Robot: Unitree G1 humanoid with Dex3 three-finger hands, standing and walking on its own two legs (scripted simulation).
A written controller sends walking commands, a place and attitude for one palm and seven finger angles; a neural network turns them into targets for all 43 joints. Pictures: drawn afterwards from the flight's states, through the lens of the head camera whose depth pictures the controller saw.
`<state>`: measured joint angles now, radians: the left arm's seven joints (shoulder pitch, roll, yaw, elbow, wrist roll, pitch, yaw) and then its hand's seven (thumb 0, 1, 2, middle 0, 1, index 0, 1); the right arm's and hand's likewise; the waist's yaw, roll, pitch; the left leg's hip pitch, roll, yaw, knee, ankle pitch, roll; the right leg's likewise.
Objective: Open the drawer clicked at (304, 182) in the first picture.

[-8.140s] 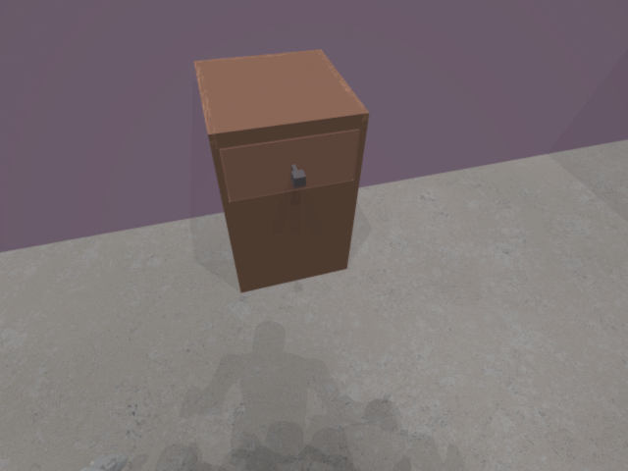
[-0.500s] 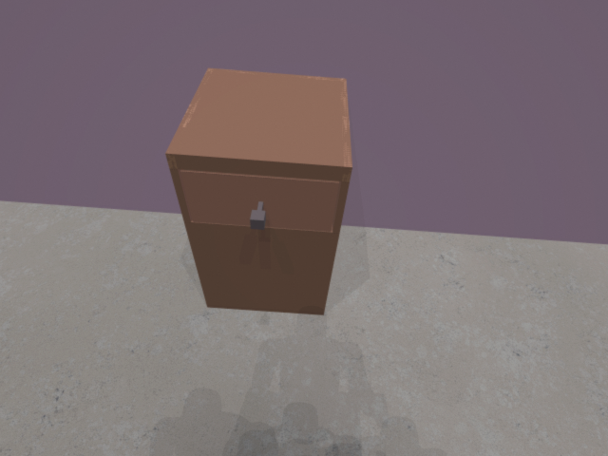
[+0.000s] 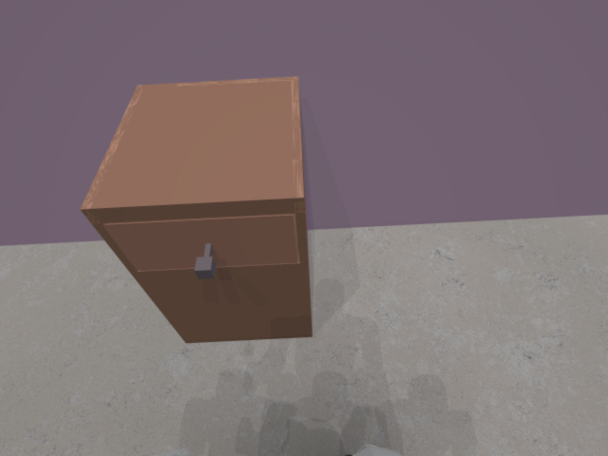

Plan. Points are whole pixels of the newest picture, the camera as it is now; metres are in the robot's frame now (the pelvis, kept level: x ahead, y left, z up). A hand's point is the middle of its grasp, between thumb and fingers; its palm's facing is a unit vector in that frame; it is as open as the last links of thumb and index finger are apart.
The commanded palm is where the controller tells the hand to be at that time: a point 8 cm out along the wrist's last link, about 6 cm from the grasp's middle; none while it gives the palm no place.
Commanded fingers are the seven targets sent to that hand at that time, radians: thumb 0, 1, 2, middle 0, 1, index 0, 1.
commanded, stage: come to a stop and stand still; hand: left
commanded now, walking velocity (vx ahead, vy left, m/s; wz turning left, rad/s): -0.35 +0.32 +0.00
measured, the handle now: (206, 260) +0.52 +0.23 -0.19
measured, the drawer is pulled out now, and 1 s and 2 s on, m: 0.00 0.00 0.00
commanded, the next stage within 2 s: look again from close up in 1.22 s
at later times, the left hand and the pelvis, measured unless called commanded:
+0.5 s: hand out of the picture +0.00 +0.27 -0.16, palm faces +0.10 -0.95 -0.31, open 7.3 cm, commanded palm none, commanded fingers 0.00 0.90 0.90 -0.20 -0.30 -0.20 -0.30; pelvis -0.04 +0.06 +0.00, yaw +2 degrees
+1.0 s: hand out of the picture -0.09 +0.28 -0.16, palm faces +0.03 -0.98 -0.17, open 7.3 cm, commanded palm none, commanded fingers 0.00 0.90 0.90 -0.20 -0.30 -0.20 -0.30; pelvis -0.09 +0.12 +0.01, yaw +1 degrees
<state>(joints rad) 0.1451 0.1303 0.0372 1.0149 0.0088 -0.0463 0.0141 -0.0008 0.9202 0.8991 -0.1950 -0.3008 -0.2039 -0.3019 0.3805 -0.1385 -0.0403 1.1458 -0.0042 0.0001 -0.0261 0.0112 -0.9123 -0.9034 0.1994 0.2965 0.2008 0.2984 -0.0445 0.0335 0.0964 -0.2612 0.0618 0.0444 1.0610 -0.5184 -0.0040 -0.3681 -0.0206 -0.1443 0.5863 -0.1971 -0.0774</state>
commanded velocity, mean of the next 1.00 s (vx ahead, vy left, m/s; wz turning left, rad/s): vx -0.04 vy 0.04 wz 0.00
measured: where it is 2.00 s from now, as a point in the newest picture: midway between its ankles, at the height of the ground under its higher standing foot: outside the picture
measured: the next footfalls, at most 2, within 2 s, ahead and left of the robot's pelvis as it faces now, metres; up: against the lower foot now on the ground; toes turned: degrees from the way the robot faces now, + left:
left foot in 0.50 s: -0.02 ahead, +0.18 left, +0.00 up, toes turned +5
right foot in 0.72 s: +0.01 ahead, -0.01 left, +0.00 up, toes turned +2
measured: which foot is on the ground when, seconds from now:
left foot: up 0.00-0.48, down 0.50-1.00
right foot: down 0.00-0.52, up 0.54-0.70, down 0.72-1.00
